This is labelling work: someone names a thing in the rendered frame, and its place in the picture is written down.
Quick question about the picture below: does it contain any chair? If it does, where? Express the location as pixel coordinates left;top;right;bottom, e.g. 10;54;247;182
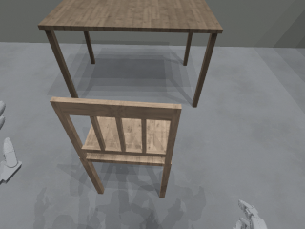
50;96;182;198

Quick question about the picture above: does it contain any table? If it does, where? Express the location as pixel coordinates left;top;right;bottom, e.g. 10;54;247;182
37;0;223;108

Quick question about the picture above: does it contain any right robot hand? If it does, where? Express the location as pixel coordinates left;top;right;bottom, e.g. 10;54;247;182
233;200;268;229

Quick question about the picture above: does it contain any left robot hand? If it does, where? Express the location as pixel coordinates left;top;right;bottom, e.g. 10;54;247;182
0;100;22;185

